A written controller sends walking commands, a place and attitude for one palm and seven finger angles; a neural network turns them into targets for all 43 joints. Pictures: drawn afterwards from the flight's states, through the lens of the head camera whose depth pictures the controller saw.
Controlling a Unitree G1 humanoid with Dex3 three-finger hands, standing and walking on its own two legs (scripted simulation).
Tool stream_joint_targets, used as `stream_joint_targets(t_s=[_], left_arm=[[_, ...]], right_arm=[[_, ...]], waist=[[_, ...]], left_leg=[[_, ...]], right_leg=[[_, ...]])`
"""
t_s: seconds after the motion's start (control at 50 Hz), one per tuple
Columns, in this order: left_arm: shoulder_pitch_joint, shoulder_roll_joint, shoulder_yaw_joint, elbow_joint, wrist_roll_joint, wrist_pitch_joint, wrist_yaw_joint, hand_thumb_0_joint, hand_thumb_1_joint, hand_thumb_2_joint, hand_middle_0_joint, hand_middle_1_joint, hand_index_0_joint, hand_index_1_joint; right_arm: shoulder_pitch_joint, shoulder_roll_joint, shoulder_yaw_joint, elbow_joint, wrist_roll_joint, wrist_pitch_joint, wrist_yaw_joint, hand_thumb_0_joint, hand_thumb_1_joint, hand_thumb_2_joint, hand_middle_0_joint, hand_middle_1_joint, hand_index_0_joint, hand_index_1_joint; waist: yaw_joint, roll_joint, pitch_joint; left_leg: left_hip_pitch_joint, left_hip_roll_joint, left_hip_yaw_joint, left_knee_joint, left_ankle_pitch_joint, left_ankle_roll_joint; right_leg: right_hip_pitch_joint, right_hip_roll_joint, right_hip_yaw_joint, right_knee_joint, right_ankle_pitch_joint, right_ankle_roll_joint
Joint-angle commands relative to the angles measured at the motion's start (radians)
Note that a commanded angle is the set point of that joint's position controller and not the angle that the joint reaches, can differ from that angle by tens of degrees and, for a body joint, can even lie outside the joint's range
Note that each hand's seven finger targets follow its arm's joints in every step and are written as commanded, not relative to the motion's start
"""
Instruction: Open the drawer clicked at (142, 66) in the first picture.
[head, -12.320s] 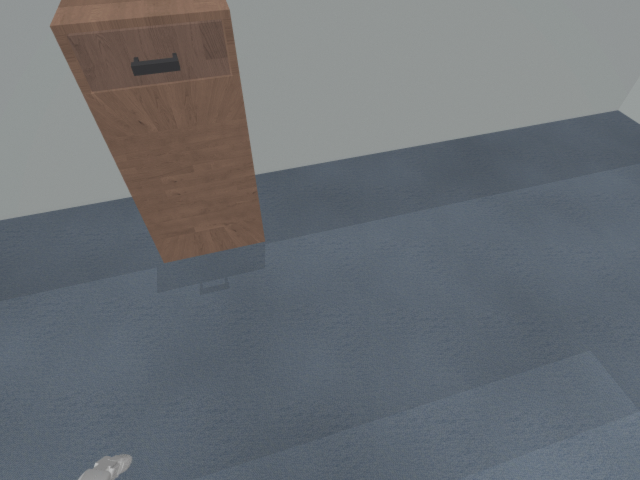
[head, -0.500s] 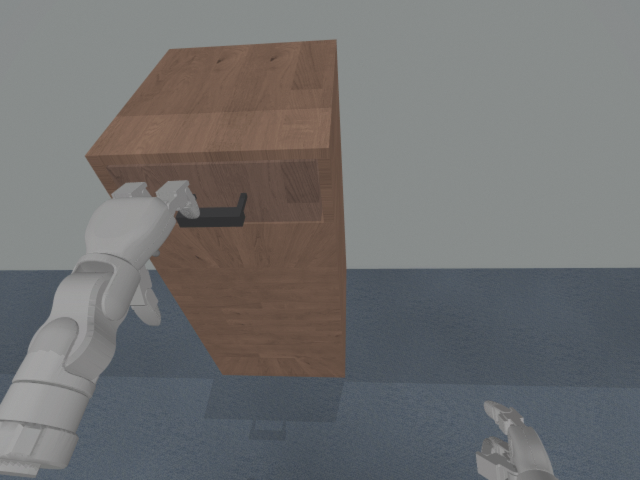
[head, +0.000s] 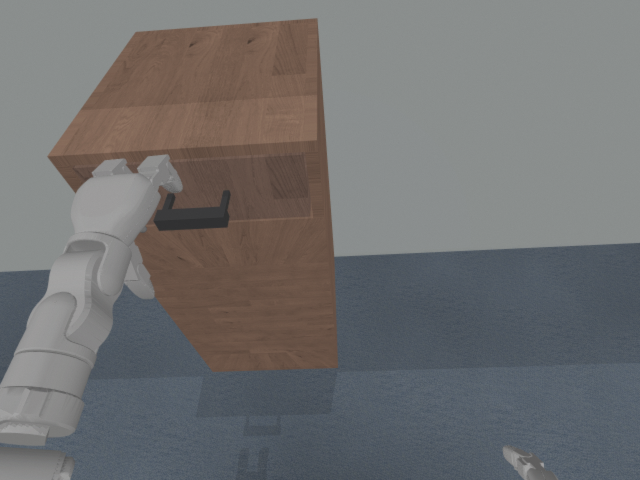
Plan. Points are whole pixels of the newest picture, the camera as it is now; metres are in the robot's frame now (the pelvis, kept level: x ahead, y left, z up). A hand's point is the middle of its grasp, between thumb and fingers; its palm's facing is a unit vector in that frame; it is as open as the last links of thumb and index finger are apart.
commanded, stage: move the hooked fingers above the handle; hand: left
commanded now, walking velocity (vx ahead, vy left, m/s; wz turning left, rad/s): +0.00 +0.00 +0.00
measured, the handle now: (195, 208) +0.50 +0.26 +0.03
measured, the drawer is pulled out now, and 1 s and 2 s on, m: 0.00 0.00 0.00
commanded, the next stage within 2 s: none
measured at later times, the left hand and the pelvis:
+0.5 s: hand (157, 216) +0.42 +0.26 +0.10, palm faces +0.01 +0.00 -1.00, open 13.8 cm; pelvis +0.00 +0.01 +0.00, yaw +0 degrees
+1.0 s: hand (177, 214) +0.44 +0.25 +0.08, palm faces -0.09 -0.01 -1.00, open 13.8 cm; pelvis +0.00 -0.01 -0.01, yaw -2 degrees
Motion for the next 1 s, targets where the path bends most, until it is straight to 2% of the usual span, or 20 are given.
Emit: stream_joint_targets(t_s=[0.0,0.06,0.08,0.12,0.18,0.28,0.32,0.36,0.38,0.46,0.54,0.62,0.66,0.7,0.76,0.78,0.84,0.9,0.96,0.98], left_arm=[[-0.331,0.21,0.053,-0.17,0.013,0.062,0.013,0.0,-0.5,0.3,-0.3,-1.2,-0.3,-1.2],[-0.399,0.152,-0.02,-0.203,0.009,0.055,-0.017,0.0,-0.5,0.3,-0.3,-1.2,-0.3,-1.2],[-0.417,0.175,-0.007,-0.21,0.012,0.047,-0.02,0.0,-0.5,0.3,-0.3,-1.2,-0.3,-1.2],[-0.498,0.151,-0.038,-0.218,0.021,0.026,-0.016,0.0,-0.5,0.3,-0.3,-1.2,-0.3,-1.2],[-0.539,0.221,0.037,-0.205,0.04,0.002,0.022,0.0,-0.5,0.3,-0.3,-1.2,-0.3,-1.2],[-0.518,0.23,0.082,-0.063,0.051,0.041,0.084,0.0,-0.5,0.3,-0.3,-1.2,-0.3,-1.2],[-0.512,0.206,0.057,-0.017,0.064,0.073,0.089,0.0,-0.5,0.3,-0.3,-1.2,-0.3,-1.2],[-0.503,0.199,0.043,0.017,0.075,0.104,0.081,0.0,-0.5,0.3,-0.3,-1.2,-0.3,-1.2],[-0.496,0.168,0.004,0.032,0.076,0.118,0.068,0.0,-0.5,0.3,-0.3,-1.2,-0.3,-1.2],[-0.591,0.09,-0.099,0.066,0.065,0.114,0.002,0.0,-0.5,0.3,-0.3,-1.2,-0.3,-1.2],[-0.746,0.126,-0.092,0.034,0.062,0.017,-0.018,0.0,-0.5,0.3,-0.3,-1.2,-0.3,-1.2],[-0.78,0.231,0.025,0.097,0.068,-0.075,0.039,0.0,-0.5,0.3,-0.3,-1.2,-0.3,-1.2],[-0.791,0.287,0.081,0.157,0.08,-0.082,0.086,0.0,-0.5,0.3,-0.3,-1.2,-0.3,-1.2],[-0.774,0.298,0.103,0.23,0.092,-0.06,0.134,0.0,-0.5,0.3,-0.3,-1.2,-0.3,-1.2],[-0.703,0.357,0.153,0.285,0.111,-0.007,0.168,0.0,-0.5,0.3,-0.3,-1.2,-0.3,-1.2],[-0.676,0.329,0.121,0.31,0.113,0.014,0.163,0.0,-0.5,0.3,-0.3,-1.2,-0.3,-1.2],[-0.592,0.295,0.081,0.355,0.107,0.057,0.114,0.0,-0.5,0.3,-0.3,-1.2,-0.3,-1.2],[-0.595,0.321,0.086,0.344,0.079,0.048,0.067,0.0,-0.5,0.3,-0.3,-1.2,-0.3,-1.2],[-0.689,0.343,0.087,0.244,0.076,-0.027,0.035,0.0,-0.5,0.3,-0.3,-1.2,-0.3,-1.2],[-0.721,0.328,0.076,0.185,0.078,-0.06,0.035,0.0,-0.5,0.3,-0.3,-1.2,-0.3,-1.2]], right_arm=[[-0.078,-0.116,-0.035,-0.157,0.001,-0.029,0.001,0.0,-0.9,-0.9,0.2,0.3,0.2,0.3],[-0.068,-0.115,-0.036,-0.162,-0.002,-0.029,-0.003,0.0,-0.9,-0.9,0.2,0.3,0.2,0.3],[-0.064,-0.114,-0.036,-0.159,-0.001,-0.03,-0.005,0.0,-0.9,-0.9,0.2,0.3,0.2,0.3],[-0.053,-0.107,-0.035,-0.15,-0.005,-0.031,-0.009,0.0,-0.9,-0.9,0.2,0.3,0.2,0.3],[-0.032,-0.103,-0.037,-0.135,-0.011,-0.033,-0.008,0.0,-0.9,-0.9,0.2,0.3,0.2,0.3],[-0.023,-0.095,-0.03,-0.116,-0.011,-0.024,0.006,0.0,-0.9,-0.9,0.2,0.3,0.2,0.3],[-0.028,-0.097,-0.029,-0.114,-0.012,-0.015,0.01,0.0,-0.9,-0.9,0.2,0.3,0.2,0.3],[-0.021,-0.108,-0.029,-0.118,-0.011,-0.007,0.015,0.0,-0.9,-0.9,0.2,0.3,0.2,0.3],[-0.025,-0.108,-0.027,-0.126,-0.008,-0.003,0.015,0.0,-0.9,-0.9,0.2,0.3,0.2,0.3],[-0.001,-0.12,-0.037,-0.13,-0.004,0.002,0.004,0.0,-0.9,-0.9,0.2,0.3,0.2,0.3],[0.031,-0.115,-0.043,-0.115,-0.011,-0.005,-0.018,0.0,-0.9,-0.9,0.2,0.3,0.2,0.3],[0.075,-0.108,-0.049,-0.086,-0.016,-0.012,-0.027,0.0,-0.9,-0.9,0.2,0.3,0.2,0.3],[0.092,-0.111,-0.047,-0.072,-0.018,-0.013,-0.026,0.0,-0.9,-0.9,0.2,0.3,0.2,0.3],[0.099,-0.106,-0.046,-0.067,-0.015,-0.016,-0.02,0.0,-0.9,-0.9,0.2,0.3,0.2,0.3],[0.088,-0.11,-0.048,-0.081,-0.02,-0.011,-0.012,0.0,-0.9,-0.9,0.2,0.3,0.2,0.3],[0.087,-0.109,-0.047,-0.087,-0.019,-0.009,-0.008,0.0,-0.9,-0.9,0.2,0.3,0.2,0.3],[0.091,-0.128,-0.054,-0.096,-0.01,0.004,-0.008,0.0,-0.9,-0.9,0.2,0.3,0.2,0.3],[0.081,-0.14,-0.049,-0.109,-0.001,0.014,-0.02,0.0,-0.9,-0.9,0.2,0.3,0.2,0.3],[0.085,-0.142,-0.055,-0.112,-0.001,0.007,-0.038,0.0,-0.9,-0.9,0.2,0.3,0.2,0.3],[0.086,-0.135,-0.063,-0.115,-0.001,0.002,-0.041,0.0,-0.9,-0.9,0.2,0.3,0.2,0.3]], waist=[[-0.002,-0.082,-0.313],[-0.03,-0.081,-0.317],[-0.029,-0.058,-0.316],[-0.038,-0.044,-0.314],[-0.019,-0.011,-0.348],[0.009,-0.004,-0.323],[0.008,-0.033,-0.332],[0.001,-0.052,-0.351],[-0.005,-0.05,-0.345],[-0.061,-0.116,-0.334],[-0.076,-0.053,-0.373],[-0.058,-0.033,-0.386],[-0.049,-0.031,-0.374],[-0.04,-0.034,-0.362],[-0.003,-0.039,-0.439],[-0.006,-0.024,-0.442],[-0.024,-0.115,-0.424],[-0.036,-0.179,-0.385],[-0.062,-0.156,-0.388],[-0.065,-0.102,-0.411]], left_leg=[[0.067,-0.008,0.043,-0.023,0.393,0.02],[0.117,-0.001,0.024,-0.012,0.404,0.024],[0.128,0.001,0.017,-0.011,0.403,0.023],[0.151,0.002,0.006,-0.005,0.411,0.018],[0.165,0.007,-0.011,0.001,0.465,0.001],[0.111,0.01,0.001,-0.005,0.499,-0.02],[0.095,0.012,0.013,-0.006,0.498,-0.017],[0.082,0.014,0.015,-0.008,0.511,-0.018],[0.084,0.015,0.019,-0.004,0.499,-0.011],[0.097,0.015,0.019,0.004,0.411,0.011],[0.127,0.003,0.01,0.033,0.393,0.02],[0.079,-0.003,0.015,0.055,0.403,0.019],[0.019,-0.006,0.019,0.054,0.392,0.013],[-0.03,-0.007,0.028,0.052,0.378,0.011],[-0.067,-0.011,0.054,0.048,0.403,0.01],[-0.068,-0.01,0.064,0.046,0.405,0.011],[-0.089,-0.002,0.086,0.04,0.392,0.022],[-0.123,-0.005,0.094,0.023,0.323,0.034],[-0.1,-0.004,0.083,0.023,0.293,0.045],[-0.066,-0.008,0.083,0.03,0.303,0.048]], right_leg=[[0.201,-0.001,-0.036,-0.018,0.338,-0.019],[0.148,0.006,-0.042,-0.021,0.299,-0.021],[0.13,0.007,-0.041,-0.021,0.282,-0.022],[0.096,0.01,-0.044,-0.018,0.262,-0.026],[0.093,0.014,-0.048,-0.004,0.255,-0.036],[0.111,0.016,-0.06,0.007,0.276,-0.043],[0.122,0.015,-0.057,0.008,0.291,-0.04],[0.144,0.015,-0.057,0.009,0.302,-0.041],[0.136,0.012,-0.055,0.008,0.305,-0.038],[0.094,0.013,-0.051,-0.01,0.266,-0.03],[0.06,0.01,-0.036,0.002,0.266,-0.033],[0.064,0.012,-0.031,0.025,0.292,-0.036],[0.068,0.015,-0.034,0.037,0.289,-0.039],[0.069,0.017,-0.036,0.048,0.295,-0.04],[0.172,0.012,-0.023,0.055,0.361,-0.036],[0.181,0.009,-0.022,0.056,0.384,-0.034],[0.211,0.004,-0.015,0.038,0.436,-0.018],[0.252,-0.008,0.0,0.017,0.442,-0.002],[0.236,-0.012,0.012,0.005,0.412,0.0],[0.217,-0.009,0.017,0.006,0.413,-0.001]])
